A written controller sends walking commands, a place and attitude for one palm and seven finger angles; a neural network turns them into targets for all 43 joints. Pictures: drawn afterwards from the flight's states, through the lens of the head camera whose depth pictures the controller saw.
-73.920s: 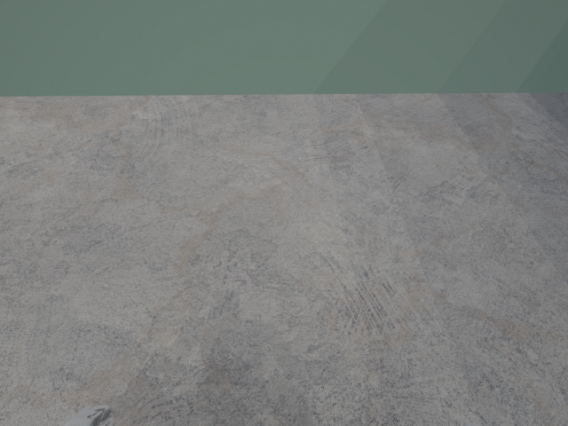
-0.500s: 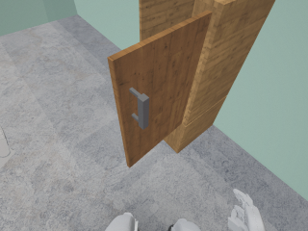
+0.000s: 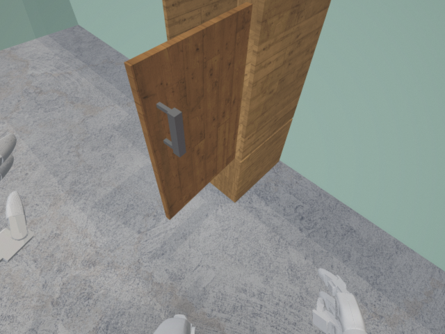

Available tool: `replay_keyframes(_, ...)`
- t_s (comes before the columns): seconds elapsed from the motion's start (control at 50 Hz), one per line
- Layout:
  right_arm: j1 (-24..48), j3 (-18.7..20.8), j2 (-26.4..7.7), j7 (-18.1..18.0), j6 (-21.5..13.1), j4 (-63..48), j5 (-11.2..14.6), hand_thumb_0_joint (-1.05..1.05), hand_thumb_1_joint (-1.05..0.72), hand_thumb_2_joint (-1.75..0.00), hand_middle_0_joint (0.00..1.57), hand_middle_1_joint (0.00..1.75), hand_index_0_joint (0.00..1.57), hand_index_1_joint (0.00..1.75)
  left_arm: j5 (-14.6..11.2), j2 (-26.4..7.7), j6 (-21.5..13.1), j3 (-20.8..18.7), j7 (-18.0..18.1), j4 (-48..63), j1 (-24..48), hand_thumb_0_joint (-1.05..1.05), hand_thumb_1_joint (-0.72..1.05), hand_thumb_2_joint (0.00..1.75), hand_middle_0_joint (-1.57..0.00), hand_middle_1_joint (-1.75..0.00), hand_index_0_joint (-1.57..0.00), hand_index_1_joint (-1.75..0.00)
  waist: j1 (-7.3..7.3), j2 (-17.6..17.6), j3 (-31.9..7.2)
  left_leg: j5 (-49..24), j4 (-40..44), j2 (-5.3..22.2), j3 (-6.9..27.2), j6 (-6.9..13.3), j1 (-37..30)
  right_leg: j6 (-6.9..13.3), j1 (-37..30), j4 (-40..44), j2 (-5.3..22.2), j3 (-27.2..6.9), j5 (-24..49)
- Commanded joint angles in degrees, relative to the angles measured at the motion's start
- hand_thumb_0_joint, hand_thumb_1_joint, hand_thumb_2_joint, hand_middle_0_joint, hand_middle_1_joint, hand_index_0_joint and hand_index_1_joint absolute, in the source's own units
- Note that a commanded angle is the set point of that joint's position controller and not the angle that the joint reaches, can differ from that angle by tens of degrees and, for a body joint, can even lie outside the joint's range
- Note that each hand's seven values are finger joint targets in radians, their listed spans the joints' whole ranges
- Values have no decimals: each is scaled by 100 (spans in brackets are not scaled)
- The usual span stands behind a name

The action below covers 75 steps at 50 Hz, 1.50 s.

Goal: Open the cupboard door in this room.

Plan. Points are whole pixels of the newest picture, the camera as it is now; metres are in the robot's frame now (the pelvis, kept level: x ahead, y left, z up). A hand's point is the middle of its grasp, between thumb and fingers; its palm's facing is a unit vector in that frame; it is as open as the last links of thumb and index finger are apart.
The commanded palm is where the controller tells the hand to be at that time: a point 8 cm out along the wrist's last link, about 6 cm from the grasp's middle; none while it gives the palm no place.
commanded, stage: stop stepping back and stand still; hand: left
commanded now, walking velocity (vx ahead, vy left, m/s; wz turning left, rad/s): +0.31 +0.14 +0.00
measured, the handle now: (170, 129) +0.52 +0.16 +0.03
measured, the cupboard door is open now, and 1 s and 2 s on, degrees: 94 94 94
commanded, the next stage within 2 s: let the arm hang, fingers relaxed in 0.52 s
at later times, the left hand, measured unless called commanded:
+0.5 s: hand out of the picture +0.14 +0.26 +0.17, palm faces +0.49 -0.76 -0.42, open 7.4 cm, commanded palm +0.08 +0.30 +0.18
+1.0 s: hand out of the picture -0.08 +0.20 -0.18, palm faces +0.10 -0.98 -0.19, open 6.9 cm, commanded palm none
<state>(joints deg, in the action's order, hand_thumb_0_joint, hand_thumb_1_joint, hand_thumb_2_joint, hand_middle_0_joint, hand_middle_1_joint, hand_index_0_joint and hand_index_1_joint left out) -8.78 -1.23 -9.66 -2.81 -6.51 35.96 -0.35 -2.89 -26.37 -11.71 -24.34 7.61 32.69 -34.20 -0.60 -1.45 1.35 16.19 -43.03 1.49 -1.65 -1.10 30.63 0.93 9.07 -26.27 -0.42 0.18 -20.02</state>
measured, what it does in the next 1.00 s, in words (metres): steps on the spot: left foot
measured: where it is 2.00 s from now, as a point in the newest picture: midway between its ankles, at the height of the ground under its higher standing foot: outside the picture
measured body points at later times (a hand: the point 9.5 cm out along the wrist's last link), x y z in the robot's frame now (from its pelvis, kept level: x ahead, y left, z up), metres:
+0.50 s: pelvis -0.05 -0.01 +0.00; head -0.06 -0.01 +0.45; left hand +0.10 +0.30 +0.19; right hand +0.09 -0.25 -0.09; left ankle -0.02 +0.12 -0.73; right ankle -0.07 -0.11 -0.74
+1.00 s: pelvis -0.07 +0.01 +0.00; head -0.04 +0.03 +0.45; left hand -0.09 +0.25 -0.16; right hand -0.02 -0.22 -0.15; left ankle -0.02 +0.13 -0.74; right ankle -0.07 -0.11 -0.74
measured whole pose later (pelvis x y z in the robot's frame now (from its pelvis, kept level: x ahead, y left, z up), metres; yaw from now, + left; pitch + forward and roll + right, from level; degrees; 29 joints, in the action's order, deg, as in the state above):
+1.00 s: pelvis -0.07 +0.01 +0.00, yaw +4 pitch -1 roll -1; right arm -13.7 -0.5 -10.1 -0.4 1.7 59.1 -1.7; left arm 0.8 -11.3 2.0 -1.4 1.0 -58.5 -17.5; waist -0.5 -1.5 4.1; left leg 9.7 -27.9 0.4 -0.6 0.8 17.6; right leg -0.2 10.8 -26.9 1.5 5.1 -15.4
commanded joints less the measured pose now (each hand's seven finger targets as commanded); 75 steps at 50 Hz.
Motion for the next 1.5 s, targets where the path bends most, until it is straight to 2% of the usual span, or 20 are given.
replay_keyframes(0.0, 257, 207, -721, -217, -253, -892, 44, 0, -90, -90, 20, 30, 20, 30, 6, -847, -219, -1000, 295, 581, -51, 0, 90, 90, -20, -30, -20, -30, 152, -292, -885, -287, 930, -79, -203, 137, -1009, 450, -242, 113, 1352, -484, 4003)
replay_keyframes(0.06, 140, 387, -1037, -267, -374, -843, 79, 0, -90, -90, 20, 30, 20, 30, 2, -789, -285, -727, 268, 639, 144, 0, 90, 90, -20, -30, -20, -30, 119, 359, -938, -2067, 1948, 366, 271, 357, -2234, -80, 217, -213, 714, -115, 2283)
replay_keyframes(0.1, 69, 440, -1154, -255, -400, -890, 77, 0, -90, -90, 20, 30, 20, 30, 26, -808, -320, -789, 262, 414, -11, 0, 90, 90, -20, -30, -20, -30, 65, 511, -894, -2787, 1722, 605, 705, 503, -2431, -119, 524, -303, 285, -124, 1825)
replay_keyframes(0.12, 38, 366, -1067, -235, -383, -838, 28, 0, -90, -90, 20, 30, 20, 30, 25, -882, -358, -791, 245, 641, 10, 0, 90, 90, -20, -30, -20, -30, 127, 1093, -1050, -2800, 1940, 654, 895, 447, -2473, -131, 577, -626, 207, 164, 1297)
replay_keyframes(0.18, 142, 365, -1068, -234, -470, -796, -27, 0, -90, -90, 20, 30, 20, 30, 75, -895, -407, -788, 241, 865, 156, 0, 90, 90, -20, -30, -20, -30, 86, 1400, -534, 5, 2925, 1012, 1430, 649, -1374, -122, 324, -862, 18, 289, -431)
replay_keyframes(0.24, 203, 378, -1050, -251, -411, -847, -24, 0, -90, -90, 20, 30, 20, 30, 112, -829, -363, -815, 265, 617, 150, 0, 90, 90, -20, -30, -20, -30, 101, 1030, -164, 1934, 2939, 601, 900, 427, -345, 78, -203, -50, 46, 238, -596)
replay_keyframes(0.26, 207, 433, -1046, -268, -367, -879, -36, 0, -90, -90, 20, 30, 20, 30, 109, -968, -364, -930, 261, 601, 112, 0, 90, 90, -20, -30, -20, -30, 106, 526, -180, 1745, 2245, 278, 619, 298, -350, 248, -7, 471, 268, -244, -1187)
replay_keyframes(0.3, 65, 482, -942, -226, -263, -792, -25, 0, -90, -90, 20, 30, 20, 30, 95, -927, -380, -853, 238, 559, 239, 0, 90, 90, -20, -30, -20, -30, 69, -996, 24, 539, -650, -175, 85, 102, -286, 1066, 1011, 1813, 1818, -2573, -2503)
replay_keyframes(0.34, -79, 431, -966, -191, -350, -646, -35, 0, -90, -90, 20, 30, 20, 30, 90, -841, -484, -765, 242, 522, 779, 0, 90, 90, -20, -30, -20, -30, 182, -485, -3, 440, -1323, 96, 294, 106, 144, 1131, 674, 1503, 1942, -2120, -776)
replay_keyframes(0.4, -32, 318, -797, -251, -406, -631, -30, 0, -90, -90, 20, 30, 20, 30, 190, -642, -482, -548, 247, 133, 929, 0, 90, 90, -20, -30, -20, -30, 145, -189, -166, 180, 485, 131, -92, 243, -1075, 734, 826, 924, 1433, -1045, -95)
replay_keyframes(0.44, -22, 336, -860, -292, -472, -649, -23, 0, -90, -90, 20, 30, 20, 30, 181, -582, -464, -435, 273, 208, 1080, 0, 90, 90, -20, -30, -20, -30, 132, 3, -171, -96, 1541, -14, -215, 279, -1828, 466, 945, 648, 1101, -791, -173)
replay_keyframes(0.5, 85, 391, -1024, -290, -501, -823, 26, 0, -90, -90, 20, 30, 20, 30, 140, -692, -475, -539, 253, 549, 995, 0, 90, 90, -20, -30, -20, -30, 28, 551, -389, -1232, 1861, 654, 652, 515, -2134, -12, 780, -158, 378, -345, 1031)
replay_keyframes(0.58, 110, 291, -873, -241, -473, -767, 8, 0, -90, -90, 20, 30, 20, 30, 150, -694, -465, -617, 145, 454, 858, 0, 90, 90, -20, -30, -20, -30, 80, 485, -213, -965, 2015, 534, 475, 406, -1537, -93, 470, -32, 271, -172, 1099)
replay_keyframes(0.6, 212, 633, -1801, 259, -434, 587, -11, 0, -90, -90, 20, 30, 20, 30, 628, 544, 668, 1745, -665, -3932, 932, 0, 90, 90, -20, -30, -20, -30, 287, 526, -177, -1927, 1116, 555, 497, 413, -1121, -33, 867, -854, 626, 34, 2129)
replay_keyframes(0.64, -137, 463, -1113, 264, 102, 521, -35, 0, -90, -90, 20, 30, 20, 30, 508, 994, 1207, 1839, -751, -4404, 898, 0, 90, 90, -20, -30, -20, -30, 67, 138, -663, -1363, 1281, 627, 576, 415, -1036, -21, 683, -729, 538, -10, 1098)
replay_keyframes(0.72, -39, 335, -1121, 272, 405, 674, -129, 0, -90, -90, 20, 30, 20, 30, 513, 517, 1147, 1870, -751, -5693, 1585, 0, 90, 90, -20, -30, -20, -30, 56, -1277, -482, -1060, 1060, 248, 480, 337, -1143, 190, 640, 36, 865, -348, 1009)
replay_keyframes(0.82, -21, 210, -996, 273, 608, 1331, -161, 0, -90, -90, 20, 30, 20, 30, 402, 595, 1196, 2137, -662, -7481, 1953, 0, 90, 90, -20, -30, -20, -30, 62, 704, -137, -1285, 1967, 407, 706, 314, -1449, 71, 465, 35, 583, -143, 677)
replay_keyframes(0.92, -250, 226, -792, 186, 676, 1884, -129, 0, -90, -90, 20, 30, 20, 30, 378, 811, 1173, 2139, -651, -8720, 1546, 0, 90, 90, -20, -30, -20, -30, 25, 1295, -260, -200, 2372, 374, 694, 283, -1558, 144, 141, 450, 564, -68, 489)
replay_keyframes(1.08, -734, 325, -836, 127, 704, 2463, -68, 0, -90, -90, 20, 30, 20, 30, 359, 800, 1135, 2226, -644, -9565, 1386, 0, 90, 90, -20, -30, -20, -30, 85, 369, 61, -90, 2538, 459, 714, 325, -1839, 183, 368, 730, 613, 55, 363)
replay_keyframes(1.48, -551, 331, -758, 166, 689, 2719, -107, 0, -90, -90, 20, 30, 20, 30, 369, 708, 1108, 2206, -595, -9654, 1854, 0, 90, 90, -20, -30, -20, -30, 108, 193, 402, -418, 2521, 386, 529, 247, -1866, 168, 559, 849, 677, -110, 240)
